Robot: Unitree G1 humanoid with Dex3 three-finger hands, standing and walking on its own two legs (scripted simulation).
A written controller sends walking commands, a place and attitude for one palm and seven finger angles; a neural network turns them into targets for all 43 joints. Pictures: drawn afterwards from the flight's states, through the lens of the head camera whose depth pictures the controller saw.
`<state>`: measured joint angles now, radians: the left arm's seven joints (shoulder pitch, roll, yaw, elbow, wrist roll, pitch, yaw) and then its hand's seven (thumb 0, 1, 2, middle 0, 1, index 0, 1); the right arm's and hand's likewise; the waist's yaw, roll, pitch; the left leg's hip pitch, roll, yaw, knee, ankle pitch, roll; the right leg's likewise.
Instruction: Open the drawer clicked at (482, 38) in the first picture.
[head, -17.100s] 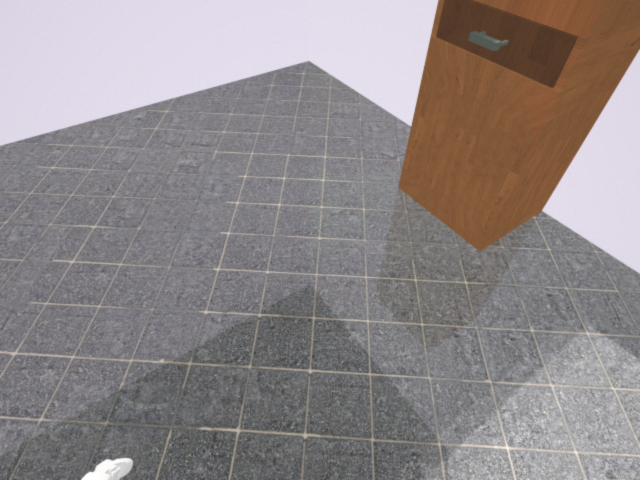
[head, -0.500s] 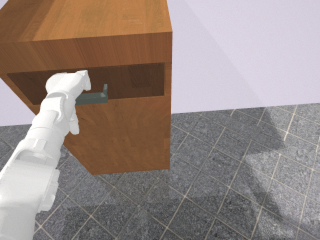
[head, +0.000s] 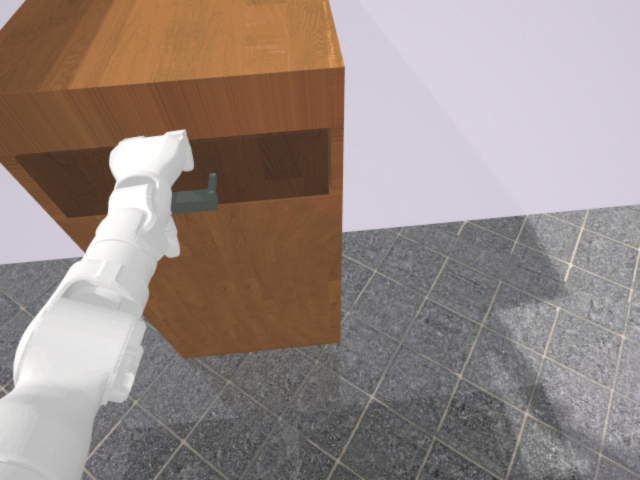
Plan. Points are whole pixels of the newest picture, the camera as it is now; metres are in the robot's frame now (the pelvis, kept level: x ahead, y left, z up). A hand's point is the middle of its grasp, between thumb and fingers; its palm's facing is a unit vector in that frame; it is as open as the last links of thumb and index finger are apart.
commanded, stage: move the hooked fingers above the handle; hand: left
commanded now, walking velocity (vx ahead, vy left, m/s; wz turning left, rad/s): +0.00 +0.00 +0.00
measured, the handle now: (185, 192) +0.54 +0.18 +0.03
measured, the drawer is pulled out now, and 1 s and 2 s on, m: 0.00 0.00 0.00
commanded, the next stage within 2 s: lower the fingers behind the handle in 1.26 s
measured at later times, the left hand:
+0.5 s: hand (172, 200) +0.48 +0.18 +0.08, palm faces -0.16 -0.04 -0.99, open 13.8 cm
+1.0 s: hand (188, 214) +0.46 +0.15 +0.07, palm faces -0.21 -0.03 -0.98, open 13.8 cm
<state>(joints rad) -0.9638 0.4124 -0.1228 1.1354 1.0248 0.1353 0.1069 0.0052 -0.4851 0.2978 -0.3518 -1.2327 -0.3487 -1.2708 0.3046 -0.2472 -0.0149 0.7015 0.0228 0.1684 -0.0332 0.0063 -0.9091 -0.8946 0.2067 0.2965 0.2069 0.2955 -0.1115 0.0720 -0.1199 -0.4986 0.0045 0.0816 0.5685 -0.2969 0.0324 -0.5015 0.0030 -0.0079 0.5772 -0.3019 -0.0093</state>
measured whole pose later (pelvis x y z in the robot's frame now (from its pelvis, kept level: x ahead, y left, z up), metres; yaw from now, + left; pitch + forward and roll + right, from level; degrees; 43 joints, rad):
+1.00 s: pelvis +0.01 +0.00 +0.00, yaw +4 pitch +11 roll +0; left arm -0.86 0.37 -0.30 0.85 0.92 -0.02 -0.03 0.00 -0.48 0.30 -0.32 -1.20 -0.32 -1.20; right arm 0.27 -0.28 -0.05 0.73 0.01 0.12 -0.06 0.01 -0.91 -0.89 0.21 0.30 0.21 0.30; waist -0.06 0.05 -0.08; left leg -0.47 -0.02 0.01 0.57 -0.30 0.03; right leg -0.44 -0.02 -0.08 0.57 -0.33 -0.01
